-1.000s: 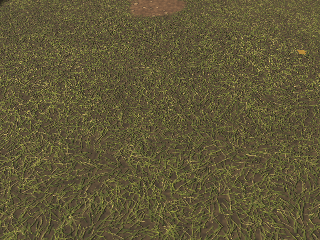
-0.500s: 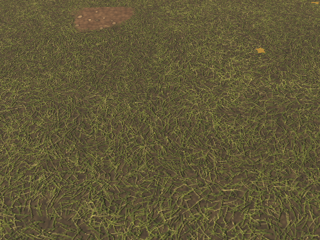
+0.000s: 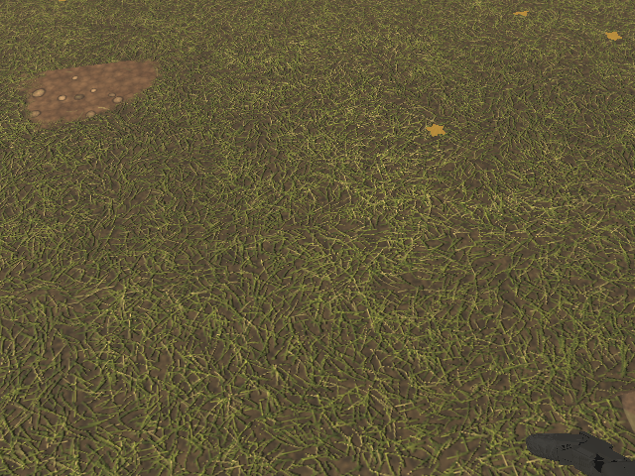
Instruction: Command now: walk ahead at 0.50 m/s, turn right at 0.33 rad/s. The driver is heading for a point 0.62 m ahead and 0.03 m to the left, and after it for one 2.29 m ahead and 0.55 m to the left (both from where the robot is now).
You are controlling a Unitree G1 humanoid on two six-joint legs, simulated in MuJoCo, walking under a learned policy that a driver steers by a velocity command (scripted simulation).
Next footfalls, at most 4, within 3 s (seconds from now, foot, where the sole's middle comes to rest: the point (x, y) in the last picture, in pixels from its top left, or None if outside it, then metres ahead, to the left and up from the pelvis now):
0.50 right None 0.39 -0.12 -0.76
1.22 left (322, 381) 0.74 0.08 -0.93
1.74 right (395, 379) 0.76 -0.10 -0.93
2.02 left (314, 402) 0.68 0.10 -0.93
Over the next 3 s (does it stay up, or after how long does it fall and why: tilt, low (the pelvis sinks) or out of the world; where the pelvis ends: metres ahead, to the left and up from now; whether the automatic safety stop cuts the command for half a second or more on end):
stays up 0.77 -0.01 -0.17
